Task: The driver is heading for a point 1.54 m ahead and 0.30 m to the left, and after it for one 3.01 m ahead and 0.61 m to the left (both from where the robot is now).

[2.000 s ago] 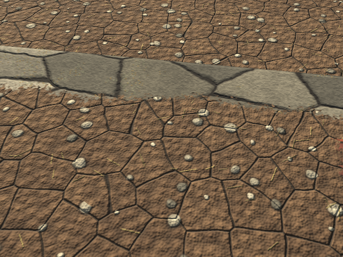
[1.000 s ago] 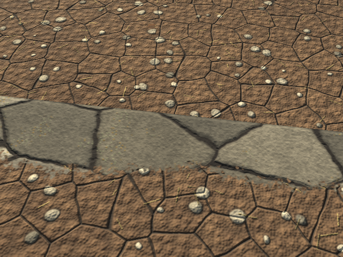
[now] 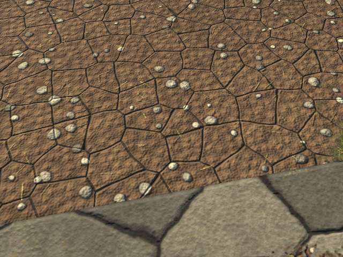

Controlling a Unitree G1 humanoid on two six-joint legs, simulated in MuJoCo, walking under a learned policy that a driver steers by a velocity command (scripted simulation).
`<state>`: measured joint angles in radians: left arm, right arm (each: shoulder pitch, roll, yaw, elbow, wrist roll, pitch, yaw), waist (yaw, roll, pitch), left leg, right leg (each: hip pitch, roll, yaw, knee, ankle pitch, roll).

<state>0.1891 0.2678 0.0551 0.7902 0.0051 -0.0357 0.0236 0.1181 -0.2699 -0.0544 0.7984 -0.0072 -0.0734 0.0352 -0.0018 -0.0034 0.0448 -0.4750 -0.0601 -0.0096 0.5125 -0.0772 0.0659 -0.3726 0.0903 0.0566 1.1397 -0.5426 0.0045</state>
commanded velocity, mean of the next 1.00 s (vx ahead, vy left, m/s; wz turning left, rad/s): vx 0.03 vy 0.00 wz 0.35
